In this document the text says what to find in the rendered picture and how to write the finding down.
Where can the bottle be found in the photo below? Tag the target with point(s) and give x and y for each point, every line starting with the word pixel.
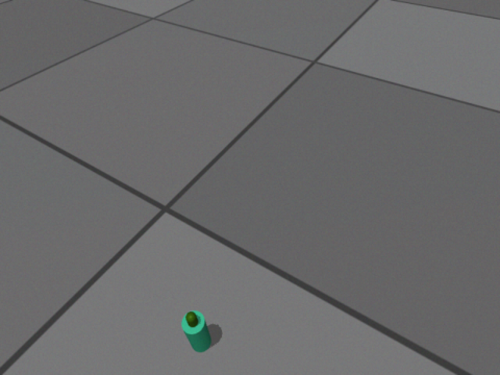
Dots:
pixel 196 330

